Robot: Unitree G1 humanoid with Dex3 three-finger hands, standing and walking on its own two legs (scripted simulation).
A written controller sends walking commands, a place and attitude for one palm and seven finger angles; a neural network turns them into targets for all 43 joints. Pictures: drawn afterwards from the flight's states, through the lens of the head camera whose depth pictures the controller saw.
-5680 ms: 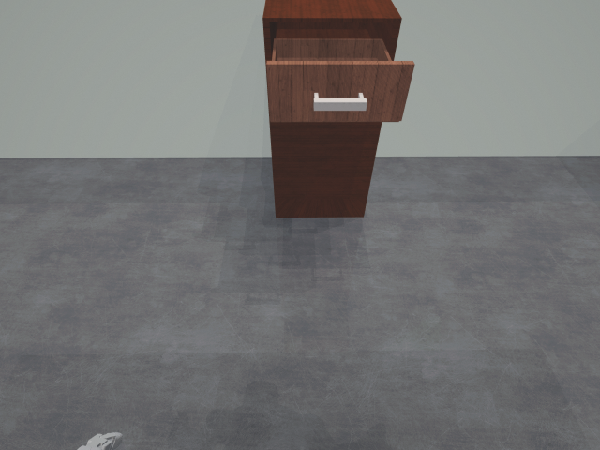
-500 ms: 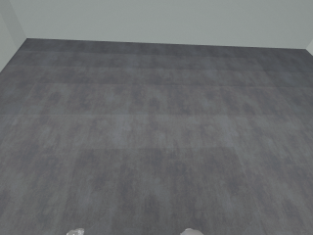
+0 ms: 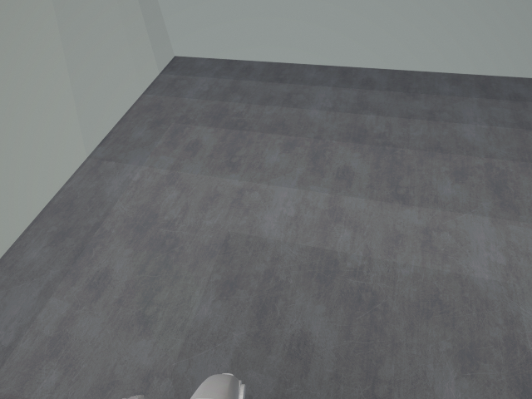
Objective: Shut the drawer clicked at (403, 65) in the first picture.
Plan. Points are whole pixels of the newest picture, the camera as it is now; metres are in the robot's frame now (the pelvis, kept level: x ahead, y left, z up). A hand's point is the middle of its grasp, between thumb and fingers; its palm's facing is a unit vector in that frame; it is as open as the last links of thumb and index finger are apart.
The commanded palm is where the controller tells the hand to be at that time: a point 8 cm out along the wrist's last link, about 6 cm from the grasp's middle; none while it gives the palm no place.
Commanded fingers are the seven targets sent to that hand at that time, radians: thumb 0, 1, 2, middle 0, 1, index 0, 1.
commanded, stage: turn to face it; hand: left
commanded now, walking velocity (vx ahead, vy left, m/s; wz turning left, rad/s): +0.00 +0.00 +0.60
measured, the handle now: out of the picture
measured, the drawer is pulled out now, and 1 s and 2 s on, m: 0.29 0.29 0.29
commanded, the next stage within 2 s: none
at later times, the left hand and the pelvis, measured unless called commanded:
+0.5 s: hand out of the picture -0.06 +0.27 -0.19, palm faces +0.40 -0.88 -0.25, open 7.4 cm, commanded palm none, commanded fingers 0.00 0.90 0.90 -0.20 -0.30 -0.20 -0.30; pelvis +0.01 +0.06 -0.01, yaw +19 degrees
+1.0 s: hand out of the picture +0.04 +0.26 -0.14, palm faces +0.54 -0.79 -0.30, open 7.4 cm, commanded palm none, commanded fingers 0.00 0.90 0.90 -0.20 -0.30 -0.20 -0.30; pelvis +0.03 +0.01 -0.01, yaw +36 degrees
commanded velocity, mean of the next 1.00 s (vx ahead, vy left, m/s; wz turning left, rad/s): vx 0.00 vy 0.00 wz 0.60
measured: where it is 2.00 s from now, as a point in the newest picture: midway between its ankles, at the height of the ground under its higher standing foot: outside the picture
